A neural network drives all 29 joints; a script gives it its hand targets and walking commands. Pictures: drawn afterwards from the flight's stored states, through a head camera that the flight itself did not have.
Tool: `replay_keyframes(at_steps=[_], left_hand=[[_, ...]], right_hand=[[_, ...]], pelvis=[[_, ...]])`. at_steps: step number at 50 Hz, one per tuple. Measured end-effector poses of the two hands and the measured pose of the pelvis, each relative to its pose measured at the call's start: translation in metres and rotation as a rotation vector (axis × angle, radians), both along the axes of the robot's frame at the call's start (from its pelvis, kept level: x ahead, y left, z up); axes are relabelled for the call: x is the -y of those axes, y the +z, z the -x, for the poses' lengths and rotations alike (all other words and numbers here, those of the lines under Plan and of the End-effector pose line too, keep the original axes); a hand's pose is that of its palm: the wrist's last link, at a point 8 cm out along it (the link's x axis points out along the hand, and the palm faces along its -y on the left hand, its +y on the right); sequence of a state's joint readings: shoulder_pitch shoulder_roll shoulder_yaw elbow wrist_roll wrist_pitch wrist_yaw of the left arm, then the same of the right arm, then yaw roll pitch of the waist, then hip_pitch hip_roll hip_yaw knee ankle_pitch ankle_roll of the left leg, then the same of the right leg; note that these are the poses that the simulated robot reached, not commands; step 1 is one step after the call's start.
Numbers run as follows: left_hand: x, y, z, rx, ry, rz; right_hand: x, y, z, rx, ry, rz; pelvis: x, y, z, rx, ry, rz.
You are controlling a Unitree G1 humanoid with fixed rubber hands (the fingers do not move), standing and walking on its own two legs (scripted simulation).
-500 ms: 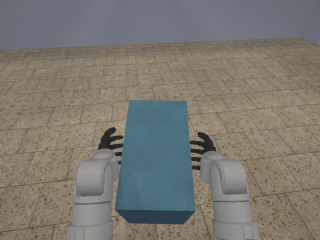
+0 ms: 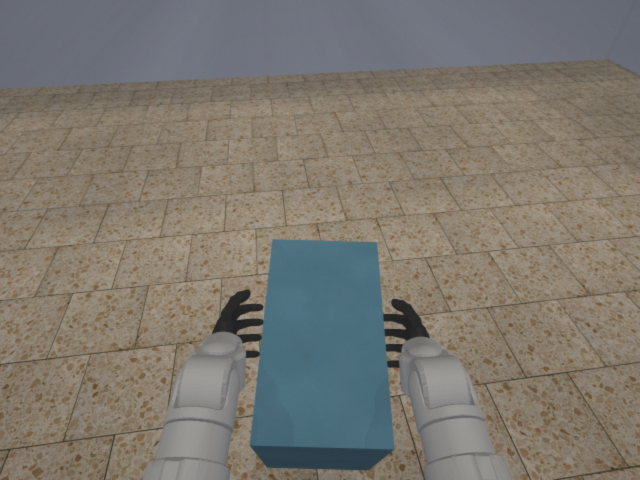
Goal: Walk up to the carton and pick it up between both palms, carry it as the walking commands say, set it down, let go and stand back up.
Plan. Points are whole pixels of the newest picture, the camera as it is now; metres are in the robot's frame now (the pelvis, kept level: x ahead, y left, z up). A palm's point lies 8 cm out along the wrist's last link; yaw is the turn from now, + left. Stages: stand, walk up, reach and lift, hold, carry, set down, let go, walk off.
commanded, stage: set down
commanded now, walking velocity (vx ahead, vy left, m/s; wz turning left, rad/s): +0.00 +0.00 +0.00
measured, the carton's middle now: (321, 356) +0.33 -0.01 -0.05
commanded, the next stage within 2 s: none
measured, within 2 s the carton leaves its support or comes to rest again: neither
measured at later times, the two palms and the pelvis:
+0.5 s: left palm (233, 372) +0.27 +0.10 +0.02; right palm (423, 371) +0.26 -0.14 +0.01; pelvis -0.08 +0.00 -0.03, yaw -1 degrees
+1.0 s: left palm (262, 401) +0.28 +0.08 -0.10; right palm (419, 393) +0.28 -0.16 -0.10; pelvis -0.10 -0.02 -0.06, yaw -2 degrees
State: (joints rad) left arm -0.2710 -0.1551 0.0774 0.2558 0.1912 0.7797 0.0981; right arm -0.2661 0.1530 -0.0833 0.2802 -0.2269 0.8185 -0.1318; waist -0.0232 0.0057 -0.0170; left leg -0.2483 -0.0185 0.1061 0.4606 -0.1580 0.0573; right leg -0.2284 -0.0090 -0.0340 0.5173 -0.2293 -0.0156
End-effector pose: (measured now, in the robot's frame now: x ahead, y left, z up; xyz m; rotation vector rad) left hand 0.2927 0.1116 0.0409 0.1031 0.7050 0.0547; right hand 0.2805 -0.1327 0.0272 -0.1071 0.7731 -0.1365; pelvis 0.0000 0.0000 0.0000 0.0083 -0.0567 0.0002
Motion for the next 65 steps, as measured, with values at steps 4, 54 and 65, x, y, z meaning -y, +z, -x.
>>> replay_keyframes(at_steps=[4,54,65], left_hand=[[0.002,0.011,0.009,0.056,0.001,-0.002],[0.036,-0.161,-0.002,-0.019,0.152,0.078],[0.038,-0.195,-0.053,0.01,0.132,0.081]], right_hand=[[0.004,0.01,0.009,0.052,0.007,-0.023],[0.03,-0.148,-0.014,0.062,-0.136,-0.074],[0.031,-0.181,-0.059,0.091,-0.151,-0.06]], pelvis=[[0.003,-0.001,0.01,0.023,-0.003,0.001],[0.015,-0.074,0.1,-0.14,-0.038,-0.007],[0.003,-0.103,0.066,-0.289,-0.056,-0.001]])
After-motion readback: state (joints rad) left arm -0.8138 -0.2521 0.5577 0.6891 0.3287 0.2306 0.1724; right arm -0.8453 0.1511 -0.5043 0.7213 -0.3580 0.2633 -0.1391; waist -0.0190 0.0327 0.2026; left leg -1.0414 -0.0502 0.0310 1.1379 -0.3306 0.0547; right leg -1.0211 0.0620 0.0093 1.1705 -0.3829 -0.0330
